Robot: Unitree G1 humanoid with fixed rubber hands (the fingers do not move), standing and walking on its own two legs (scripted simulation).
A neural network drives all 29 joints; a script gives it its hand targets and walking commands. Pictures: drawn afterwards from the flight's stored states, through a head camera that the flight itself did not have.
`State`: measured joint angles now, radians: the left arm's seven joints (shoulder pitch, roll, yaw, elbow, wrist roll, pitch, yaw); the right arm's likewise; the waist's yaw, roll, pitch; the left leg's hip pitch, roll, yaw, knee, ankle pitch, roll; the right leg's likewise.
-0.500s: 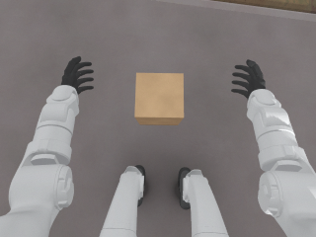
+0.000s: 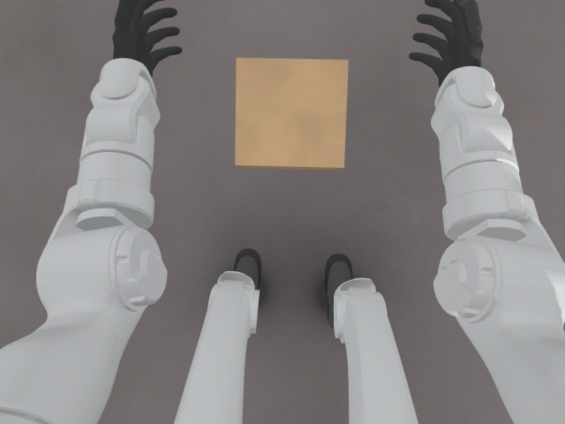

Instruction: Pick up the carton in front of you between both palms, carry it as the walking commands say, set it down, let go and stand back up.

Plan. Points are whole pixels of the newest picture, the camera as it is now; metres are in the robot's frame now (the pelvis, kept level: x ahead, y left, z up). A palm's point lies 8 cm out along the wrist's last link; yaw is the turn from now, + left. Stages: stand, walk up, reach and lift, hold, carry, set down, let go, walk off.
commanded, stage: reach and lift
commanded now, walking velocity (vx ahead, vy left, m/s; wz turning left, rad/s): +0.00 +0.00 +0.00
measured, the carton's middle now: (290, 123) +0.51 +0.03 -0.51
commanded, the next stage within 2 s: none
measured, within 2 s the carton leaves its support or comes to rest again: leaves its support in 1.64 s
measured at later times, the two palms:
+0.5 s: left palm (190, 113) +0.50 +0.21 -0.37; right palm (392, 115) +0.52 -0.16 -0.37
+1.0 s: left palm (206, 112) +0.52 +0.20 -0.44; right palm (376, 116) +0.53 -0.15 -0.44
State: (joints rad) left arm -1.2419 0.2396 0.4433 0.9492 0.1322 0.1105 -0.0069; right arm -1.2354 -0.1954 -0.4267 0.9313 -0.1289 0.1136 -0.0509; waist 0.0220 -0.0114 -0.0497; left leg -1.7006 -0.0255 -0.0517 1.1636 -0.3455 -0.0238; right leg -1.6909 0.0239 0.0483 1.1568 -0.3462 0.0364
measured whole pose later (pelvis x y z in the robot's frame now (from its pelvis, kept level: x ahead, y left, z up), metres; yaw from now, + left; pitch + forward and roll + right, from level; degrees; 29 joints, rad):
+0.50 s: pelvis -0.06 -0.01 -0.22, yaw +0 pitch +44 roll -1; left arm -1.49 0.42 0.17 1.08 -0.16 0.14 0.07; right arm -1.48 -0.34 -0.16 1.04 0.15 0.16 -0.14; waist 0.02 -0.02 0.24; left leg -2.24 -0.06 -0.07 2.02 -0.54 -0.06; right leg -2.23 0.07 0.05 2.02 -0.56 0.06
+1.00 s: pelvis -0.05 +0.00 -0.27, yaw +0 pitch +37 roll -1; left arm -1.60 0.42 0.10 1.20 -0.20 0.07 0.07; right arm -1.59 -0.35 -0.10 1.16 0.19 0.08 -0.13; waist 0.02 -0.01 0.42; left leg -2.26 -0.02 -0.04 2.23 -0.62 -0.04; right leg -2.24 0.06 0.04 2.22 -0.63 0.06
